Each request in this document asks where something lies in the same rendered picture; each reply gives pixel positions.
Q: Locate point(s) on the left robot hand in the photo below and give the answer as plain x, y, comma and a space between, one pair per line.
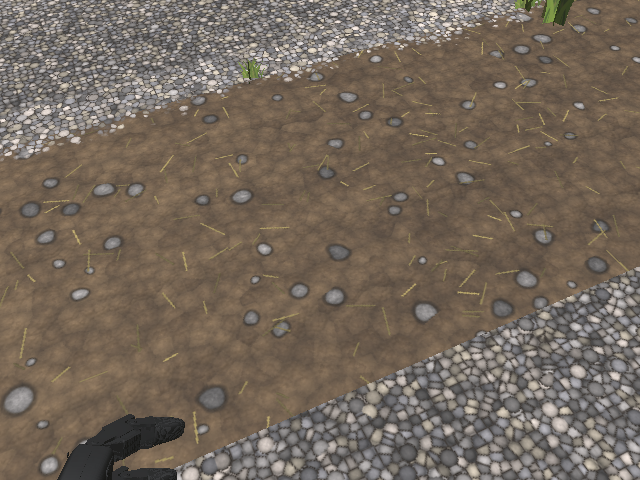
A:
94, 460

